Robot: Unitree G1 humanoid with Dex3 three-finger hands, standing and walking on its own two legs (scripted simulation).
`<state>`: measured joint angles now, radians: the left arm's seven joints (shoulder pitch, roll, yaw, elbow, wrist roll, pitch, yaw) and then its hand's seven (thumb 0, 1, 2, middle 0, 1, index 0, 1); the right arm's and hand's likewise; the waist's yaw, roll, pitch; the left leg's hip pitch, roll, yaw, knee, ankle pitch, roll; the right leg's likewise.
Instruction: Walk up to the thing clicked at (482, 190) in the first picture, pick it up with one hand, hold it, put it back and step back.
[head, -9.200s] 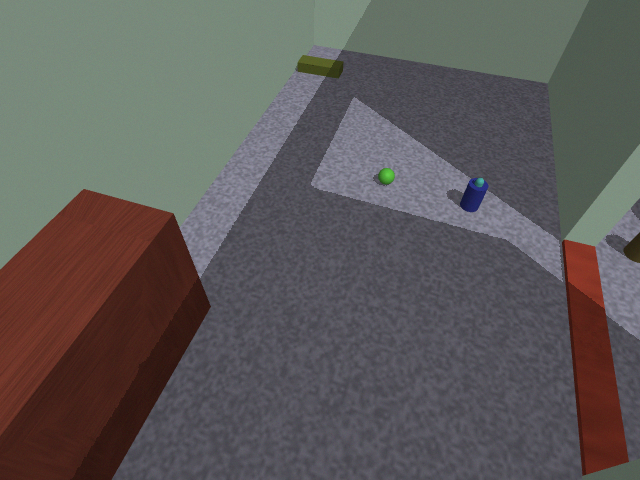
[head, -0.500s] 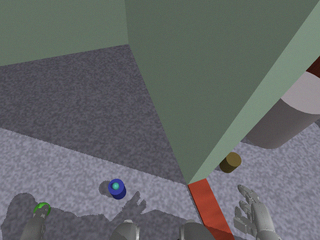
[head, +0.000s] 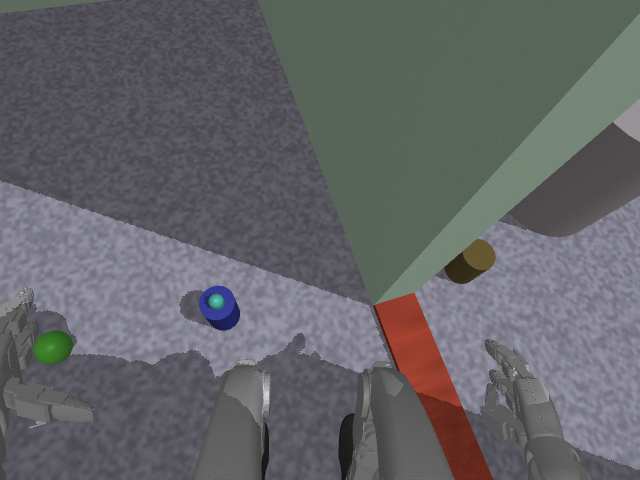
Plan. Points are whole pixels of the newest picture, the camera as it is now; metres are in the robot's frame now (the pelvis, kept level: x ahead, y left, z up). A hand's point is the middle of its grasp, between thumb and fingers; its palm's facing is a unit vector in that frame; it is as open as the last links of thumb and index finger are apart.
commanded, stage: go down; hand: left
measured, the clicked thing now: (220, 307) +0.42 +0.21 -0.51
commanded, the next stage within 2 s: approach in 1.60 s
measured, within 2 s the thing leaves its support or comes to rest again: neither
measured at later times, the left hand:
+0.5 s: hand (56, 328) +0.30 +0.38 -0.16, palm faces +0.17 -0.97 -0.15, open 17.3 cm
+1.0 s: hand (59, 317) +0.32 +0.39 -0.19, palm faces +0.16 -0.98 -0.10, open 17.6 cm
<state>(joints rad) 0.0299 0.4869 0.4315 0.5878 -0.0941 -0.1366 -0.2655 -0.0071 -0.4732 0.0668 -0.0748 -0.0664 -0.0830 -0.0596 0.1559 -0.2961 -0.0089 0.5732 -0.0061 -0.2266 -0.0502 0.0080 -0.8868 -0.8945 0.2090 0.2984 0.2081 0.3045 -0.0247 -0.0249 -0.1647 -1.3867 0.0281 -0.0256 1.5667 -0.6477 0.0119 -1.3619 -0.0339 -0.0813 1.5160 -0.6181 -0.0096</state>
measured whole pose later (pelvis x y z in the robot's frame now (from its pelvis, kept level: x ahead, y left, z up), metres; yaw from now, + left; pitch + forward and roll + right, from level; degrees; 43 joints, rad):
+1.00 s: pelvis -0.05 +0.00 -0.18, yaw -4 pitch +33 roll -6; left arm -0.48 0.81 0.79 1.04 -0.23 -0.40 -0.71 -0.01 -0.60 0.08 -0.03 -0.08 -0.05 -0.07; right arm 0.08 -0.35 0.09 0.69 -0.04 -0.21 -0.05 0.01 -0.89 -0.90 0.21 0.30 0.21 0.30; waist -0.05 -0.03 -0.11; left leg -2.05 0.04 -0.07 2.16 -0.70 0.03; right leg -2.00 -0.04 -0.11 2.08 -0.65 -0.02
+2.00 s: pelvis -0.06 +0.01 -0.24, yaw -7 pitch +29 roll -9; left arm -0.59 0.90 0.81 1.24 -0.31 -0.59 -0.76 -0.01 -0.61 0.03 -0.05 -0.09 -0.06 -0.08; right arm 0.05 -0.39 0.18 0.68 -0.09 -0.22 -0.02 0.00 -0.90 -0.90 0.21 0.30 0.21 0.30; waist -0.09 -0.10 -0.01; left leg -2.18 0.05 -0.11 2.37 -0.70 0.04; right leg -2.12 -0.03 -0.14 2.24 -0.63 -0.01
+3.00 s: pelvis -0.08 +0.02 -0.31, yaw -15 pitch +9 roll -18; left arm -0.58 0.83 0.54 1.51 -0.19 -1.13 -0.17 -0.01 -0.61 0.11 -0.07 -0.14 -0.11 -0.11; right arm -0.17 -0.41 0.52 0.56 -0.35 -0.04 0.12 0.00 -0.90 -0.90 0.21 0.30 0.21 0.31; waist -0.23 -0.28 0.31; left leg -2.20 0.05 -0.34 2.67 -0.70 0.06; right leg -2.04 0.03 -0.31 2.38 -0.54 0.04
